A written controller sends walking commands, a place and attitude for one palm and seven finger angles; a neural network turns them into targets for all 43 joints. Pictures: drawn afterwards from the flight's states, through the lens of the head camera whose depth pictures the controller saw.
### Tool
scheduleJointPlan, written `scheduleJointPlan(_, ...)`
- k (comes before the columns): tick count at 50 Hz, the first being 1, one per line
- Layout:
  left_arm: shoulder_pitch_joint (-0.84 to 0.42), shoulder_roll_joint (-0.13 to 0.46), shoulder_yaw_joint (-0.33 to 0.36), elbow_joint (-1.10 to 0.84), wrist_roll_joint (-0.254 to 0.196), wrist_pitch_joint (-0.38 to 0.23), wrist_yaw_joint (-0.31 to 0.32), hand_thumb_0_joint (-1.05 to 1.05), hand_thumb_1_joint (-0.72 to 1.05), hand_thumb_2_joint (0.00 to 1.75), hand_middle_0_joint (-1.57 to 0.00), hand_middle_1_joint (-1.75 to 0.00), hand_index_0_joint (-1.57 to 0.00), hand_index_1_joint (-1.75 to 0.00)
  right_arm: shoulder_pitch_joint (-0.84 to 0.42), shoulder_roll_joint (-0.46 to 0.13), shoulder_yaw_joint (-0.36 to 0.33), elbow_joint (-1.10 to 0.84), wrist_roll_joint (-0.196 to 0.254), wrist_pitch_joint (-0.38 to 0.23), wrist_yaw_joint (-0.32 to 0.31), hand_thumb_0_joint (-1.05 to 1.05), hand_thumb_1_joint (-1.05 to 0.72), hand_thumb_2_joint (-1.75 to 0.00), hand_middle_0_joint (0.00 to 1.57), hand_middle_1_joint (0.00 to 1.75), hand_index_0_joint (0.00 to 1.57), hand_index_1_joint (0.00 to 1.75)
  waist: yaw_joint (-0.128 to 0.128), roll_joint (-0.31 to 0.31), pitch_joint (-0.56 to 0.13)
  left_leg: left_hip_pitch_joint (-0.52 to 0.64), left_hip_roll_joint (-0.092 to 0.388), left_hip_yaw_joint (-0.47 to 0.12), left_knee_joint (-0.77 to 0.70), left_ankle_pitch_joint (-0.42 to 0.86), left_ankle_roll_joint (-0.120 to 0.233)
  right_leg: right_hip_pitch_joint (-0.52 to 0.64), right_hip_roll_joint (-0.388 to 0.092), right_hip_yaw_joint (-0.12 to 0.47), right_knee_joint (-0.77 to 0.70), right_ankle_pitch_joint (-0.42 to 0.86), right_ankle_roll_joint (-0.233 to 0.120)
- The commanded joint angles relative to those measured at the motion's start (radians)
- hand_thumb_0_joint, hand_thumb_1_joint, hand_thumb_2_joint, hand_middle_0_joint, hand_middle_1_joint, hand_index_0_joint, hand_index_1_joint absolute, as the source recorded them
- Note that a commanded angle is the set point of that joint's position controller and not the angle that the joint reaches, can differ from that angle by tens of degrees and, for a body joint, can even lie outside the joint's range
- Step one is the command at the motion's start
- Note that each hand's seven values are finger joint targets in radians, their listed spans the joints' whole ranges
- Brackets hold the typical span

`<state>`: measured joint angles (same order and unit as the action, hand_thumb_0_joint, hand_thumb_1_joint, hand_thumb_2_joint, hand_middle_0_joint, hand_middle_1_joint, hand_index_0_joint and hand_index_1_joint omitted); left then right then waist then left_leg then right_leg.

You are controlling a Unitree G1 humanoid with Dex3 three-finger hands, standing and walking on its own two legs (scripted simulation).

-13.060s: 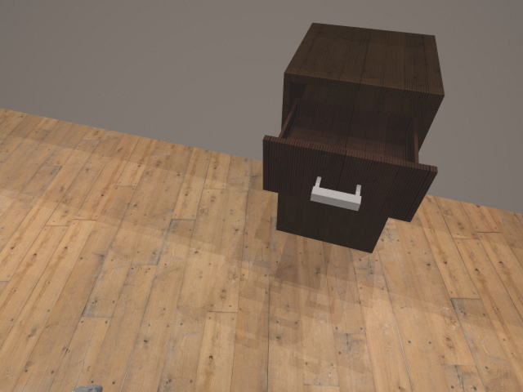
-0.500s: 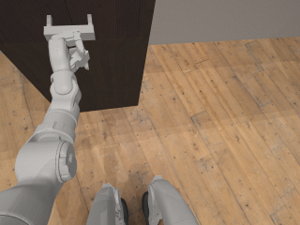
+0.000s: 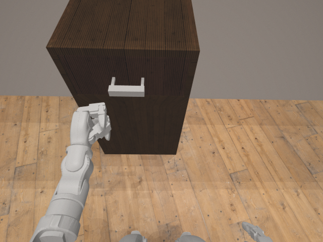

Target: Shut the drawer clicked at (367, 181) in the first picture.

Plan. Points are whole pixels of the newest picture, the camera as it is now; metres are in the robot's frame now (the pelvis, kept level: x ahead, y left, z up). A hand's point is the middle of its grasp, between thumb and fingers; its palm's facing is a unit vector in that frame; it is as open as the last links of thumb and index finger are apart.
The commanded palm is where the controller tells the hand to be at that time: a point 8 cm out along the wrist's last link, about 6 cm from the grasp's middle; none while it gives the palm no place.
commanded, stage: draw the hand back to the body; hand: left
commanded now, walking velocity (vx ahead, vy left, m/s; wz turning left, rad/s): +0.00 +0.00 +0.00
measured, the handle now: (127, 85) +0.60 +0.12 -0.04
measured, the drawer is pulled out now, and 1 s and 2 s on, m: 0.00 0.00 0.00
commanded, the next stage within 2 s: step back with the hand held close in 0.96 s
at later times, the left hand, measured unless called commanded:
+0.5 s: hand (39, 163) +0.25 +0.21 +0.15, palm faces +0.20 -0.94 -0.26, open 3.2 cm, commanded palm +0.20 +0.26 +0.18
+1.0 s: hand out of the picture +0.16 +0.26 +0.22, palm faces +0.40 -0.84 -0.37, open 3.2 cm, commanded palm +0.11 +0.30 +0.23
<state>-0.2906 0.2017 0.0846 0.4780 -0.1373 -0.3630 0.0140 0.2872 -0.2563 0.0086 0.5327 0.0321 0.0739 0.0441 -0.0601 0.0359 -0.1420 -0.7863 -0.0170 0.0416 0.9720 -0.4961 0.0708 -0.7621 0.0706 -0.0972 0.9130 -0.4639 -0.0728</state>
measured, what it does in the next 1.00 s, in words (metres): rises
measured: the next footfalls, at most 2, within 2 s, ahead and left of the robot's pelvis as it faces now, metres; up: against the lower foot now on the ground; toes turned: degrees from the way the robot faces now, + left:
none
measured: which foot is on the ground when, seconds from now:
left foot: down 0.00-1.00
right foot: down 0.00-1.00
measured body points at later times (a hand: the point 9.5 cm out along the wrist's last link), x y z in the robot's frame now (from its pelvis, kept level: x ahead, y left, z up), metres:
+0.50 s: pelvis +0.00 +0.01 +0.06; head -0.01 +0.00 +0.51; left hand +0.23 +0.26 +0.17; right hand +0.20 -0.20 -0.02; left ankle -0.02 +0.07 -0.68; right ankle -0.02 -0.08 -0.68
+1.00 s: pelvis -0.01 +0.01 +0.06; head -0.04 -0.01 +0.51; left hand +0.14 +0.30 +0.24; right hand +0.18 -0.20 -0.02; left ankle -0.02 +0.07 -0.68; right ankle -0.02 -0.08 -0.68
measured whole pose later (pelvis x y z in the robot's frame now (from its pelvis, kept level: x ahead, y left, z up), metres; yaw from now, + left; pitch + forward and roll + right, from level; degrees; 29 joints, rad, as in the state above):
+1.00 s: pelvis -0.01 +0.01 +0.06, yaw +1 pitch -5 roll -1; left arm 0.53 0.33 0.27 -0.47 -0.08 -0.08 0.10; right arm 0.21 -0.24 0.04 0.60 0.02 -0.08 -0.05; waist 0.07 0.07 0.01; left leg -0.11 -0.06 0.04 0.45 -0.27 0.09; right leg -0.09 0.05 -0.06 0.40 -0.24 -0.05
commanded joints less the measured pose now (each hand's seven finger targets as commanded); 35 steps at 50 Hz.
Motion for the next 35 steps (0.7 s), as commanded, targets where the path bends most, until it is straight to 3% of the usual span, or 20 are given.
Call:
scheduleJointPlan(1,-0.166,0.099,0.007,-0.309,-0.032,-0.027,-0.043,0.0,0.9,0.9,-1.4,-1.6,-1.4,-1.6,0.033,-0.131,-0.041,-0.121,0.019,-0.047,-0.021,0.0,-0.9,-0.9,0.2,0.3,0.2,0.3,-0.007,0.002,-0.329,0.282,0.018,-0.07,-0.135,0.496,-0.031,0.3,-0.031,0.095,-0.124,0.528,0.055)
scheduleJointPlan(4,-0.09,0.137,0.047,-0.375,-0.056,0.006,-0.061,0.0,0.9,0.9,-1.4,-1.6,-1.4,-1.6,-0.01,-0.13,-0.031,-0.149,0.024,-0.062,-0.032,0.0,-0.9,-0.9,0.2,0.3,0.2,0.3,0.017,-0.032,-0.286,0.275,0.014,-0.068,-0.176,0.458,-0.027,0.36,-0.037,0.098,-0.153,0.524,0.055)
scheduleJointPlan(5,-0.019,0.218,-0.002,-0.43,0.038,0.069,-0.009,0.0,0.9,0.9,-1.4,-1.6,-1.4,-1.6,-0.081,-0.111,-0.032,-0.174,0.028,-0.024,-0.052,0.0,-0.9,-0.9,0.2,0.3,0.2,0.3,0.05,-0.038,-0.311,0.339,0.02,-0.063,-0.249,0.429,-0.031,0.447,-0.071,0.156,-0.215,0.502,0.056)
scheduleJointPlan(6,-0.009,0.19,-0.011,-0.5,0.038,0.104,0.018,0.0,0.9,0.9,-1.4,-1.6,-1.4,-1.6,-0.1,-0.097,-0.024,-0.2,0.032,-0.014,-0.067,0.0,-0.9,-0.9,0.2,0.3,0.2,0.3,0.035,-0.034,-0.27,0.354,0.02,-0.057,-0.278,0.402,-0.026,0.474,-0.078,0.158,-0.254,0.496,0.062)
scheduleJointPlan(7,0.013,0.2,-0.01,-0.525,0.041,0.137,0.033,0.0,0.9,0.9,-1.4,-1.6,-1.4,-1.6,-0.121,-0.099,-0.019,-0.206,0.032,-0.008,-0.079,0.0,-0.9,-0.9,0.2,0.3,0.2,0.3,0.043,-0.012,-0.243,0.371,0.021,-0.058,-0.306,0.387,-0.024,0.49,-0.077,0.157,-0.278,0.47,0.057)
scheduleJointPlan(10,0.05,0.217,0.007,-0.554,0.052,0.197,0.072,0.0,0.9,0.9,-1.4,-1.6,-1.4,-1.6,-0.166,-0.093,0.0,-0.192,0.032,-0.001,-0.107,0.0,-0.9,-0.9,0.2,0.3,0.2,0.3,0.039,-0.032,-0.129,0.422,0.029,-0.065,-0.376,0.339,-0.021,0.504,-0.08,0.157,-0.359,0.403,0.058)
scheduleJointPlan(11,0.065,0.222,0.014,-0.573,0.053,0.21,0.079,0.0,0.9,0.9,-1.4,-1.6,-1.4,-1.6,-0.18,-0.091,0.004,-0.189,0.029,-0.006,-0.116,0.0,-0.9,-0.9,0.2,0.3,0.2,0.3,0.044,-0.046,-0.111,0.444,0.03,-0.065,-0.399,0.327,-0.019,0.52,-0.079,0.155,-0.384,0.379,0.056)
scheduleJointPlan(13,0.09,0.229,0.02,-0.636,0.055,0.231,0.085,0.0,0.9,0.9,-1.4,-1.6,-1.4,-1.6,-0.2,-0.088,0.012,-0.183,0.026,-0.022,-0.127,0.0,-0.9,-0.9,0.2,0.3,0.2,0.3,0.055,0.001,-0.104,0.52,0.033,-0.071,-0.444,0.354,-0.019,0.549,-0.076,0.147,-0.419,0.377,0.046)
scheduleJointPlan(15,0.167,0.217,0.021,-0.673,0.054,0.251,0.086,0.0,0.9,0.9,-1.4,-1.6,-1.4,-1.6,-0.211,-0.085,0.019,-0.175,0.022,-0.037,-0.129,0.0,-0.9,-0.9,0.2,0.3,0.2,0.3,0.065,-0.009,-0.08,0.572,0.037,-0.08,-0.481,0.388,-0.02,0.576,-0.072,0.135,-0.451,0.393,0.042)
scheduleJointPlan(18,0.261,0.212,0.029,-0.736,0.054,0.273,0.083,0.0,0.9,0.9,-1.4,-1.6,-1.4,-1.6,-0.223,-0.088,0.022,-0.16,0.012,-0.061,-0.128,0.0,-0.9,-0.9,0.2,0.3,0.2,0.3,0.073,-0.012,-0.03,0.636,0.044,-0.087,-0.528,0.427,-0.021,0.593,-0.068,0.123,-0.497,0.406,0.038)
scheduleJointPlan(21,0.335,0.209,0.04,-0.846,0.058,0.278,0.081,0.0,0.9,0.9,-1.4,-1.6,-1.4,-1.6,-0.229,-0.087,0.022,-0.154,0.004,-0.085,-0.121,0.0,-0.9,-0.9,0.2,0.3,0.2,0.3,0.079,0.025,-0.018,0.698,0.051,-0.101,-0.564,0.491,-0.029,0.62,-0.065,0.112,-0.521,0.427,0.033)
scheduleJointPlan(25,0.452,0.252,0.116,-0.94,0.057,0.283,0.084,0.0,0.9,0.9,-1.4,-1.6,-1.4,-1.6,-0.235,-0.088,0.017,-0.14,-0.008,-0.105,-0.115,0.0,-0.9,-0.9,0.2,0.3,0.2,0.3,0.092,-0.011,0.011,0.714,0.055,-0.1,-0.593,0.521,-0.032,0.66,-0.064,0.111,-0.553,0.445,0.031)
scheduleJointPlan(29,0.544,0.277,0.174,-1.047,0.054,0.273,0.083,0.0,0.9,0.9,-1.4,-1.6,-1.4,-1.6,-0.236,-0.086,0.013,-0.132,-0.014,-0.129,-0.106,0.0,-0.9,-0.9,0.2,0.3,0.2,0.3,0.101,0.046,0.026,0.729,0.056,-0.102,-0.603,0.558,-0.038,0.681,-0.065,0.115,-0.568,0.456,0.027)
scheduleJointPlan(35,0.685,0.307,0.256,-1.166,0.048,0.245,0.084,0.0,0.9,0.9,-1.4,-1.6,-1.4,-1.6,-0.222,-0.092,0.0,-0.119,-0.016,-0.176,-0.09,0.0,-0.9,-0.9,0.2,0.3,0.2,0.3,0.11,0.05,0.044,0.728,0.072,-0.13,-0.61,0.576,-0.051,0.676,-0.062,0.106,-0.564,0.427,0.03)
